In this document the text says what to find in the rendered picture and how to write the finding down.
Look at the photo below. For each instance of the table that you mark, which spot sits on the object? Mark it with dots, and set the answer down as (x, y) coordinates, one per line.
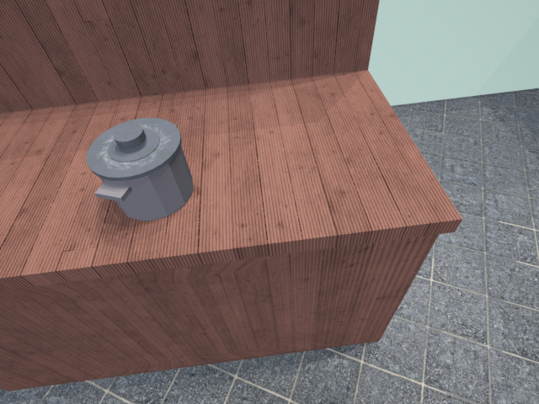
(312, 210)

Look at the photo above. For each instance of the knob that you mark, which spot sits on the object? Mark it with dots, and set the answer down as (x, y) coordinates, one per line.
(129, 136)

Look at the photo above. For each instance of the lid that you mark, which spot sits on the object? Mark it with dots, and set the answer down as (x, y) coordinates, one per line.
(110, 162)

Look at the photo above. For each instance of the pot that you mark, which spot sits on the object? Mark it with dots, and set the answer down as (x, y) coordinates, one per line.
(154, 196)

